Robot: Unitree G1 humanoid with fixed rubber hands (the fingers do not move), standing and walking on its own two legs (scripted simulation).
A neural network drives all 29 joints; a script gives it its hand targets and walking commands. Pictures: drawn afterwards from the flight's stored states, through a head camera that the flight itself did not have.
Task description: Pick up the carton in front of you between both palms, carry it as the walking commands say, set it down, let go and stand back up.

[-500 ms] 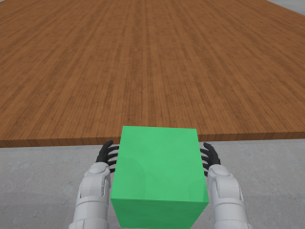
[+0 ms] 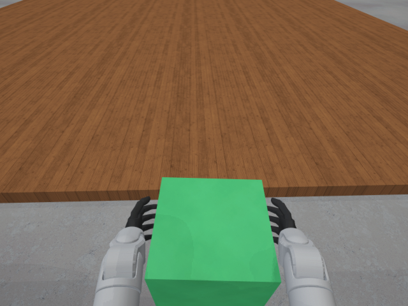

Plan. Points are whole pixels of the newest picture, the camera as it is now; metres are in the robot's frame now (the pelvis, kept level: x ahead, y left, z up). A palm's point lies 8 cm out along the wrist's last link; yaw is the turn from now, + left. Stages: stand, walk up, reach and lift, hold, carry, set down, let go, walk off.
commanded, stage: reach and lift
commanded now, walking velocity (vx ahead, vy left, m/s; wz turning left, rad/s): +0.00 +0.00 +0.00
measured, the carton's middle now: (209, 250) +0.28 +0.00 -0.03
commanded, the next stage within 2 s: hold in 0.08 s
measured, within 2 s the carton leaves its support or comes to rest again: neither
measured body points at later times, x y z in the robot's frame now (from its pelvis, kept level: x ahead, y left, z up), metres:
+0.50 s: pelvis -0.02 +0.00 +0.00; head -0.06 +0.00 +0.45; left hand +0.29 +0.15 +0.05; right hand +0.29 -0.15 +0.04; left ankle +0.00 +0.13 -0.75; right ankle +0.00 -0.13 -0.75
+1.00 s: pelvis +0.07 +0.01 -0.02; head +0.02 +0.00 +0.43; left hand +0.36 +0.17 +0.07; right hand +0.36 -0.14 +0.07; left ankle +0.00 +0.14 -0.75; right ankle +0.02 -0.11 -0.74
